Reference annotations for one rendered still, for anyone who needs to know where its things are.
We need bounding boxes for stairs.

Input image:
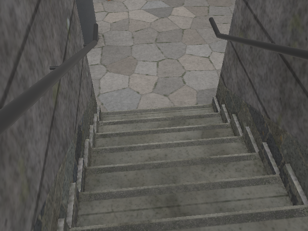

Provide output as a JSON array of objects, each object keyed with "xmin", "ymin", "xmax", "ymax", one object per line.
[{"xmin": 69, "ymin": 103, "xmax": 308, "ymax": 231}]

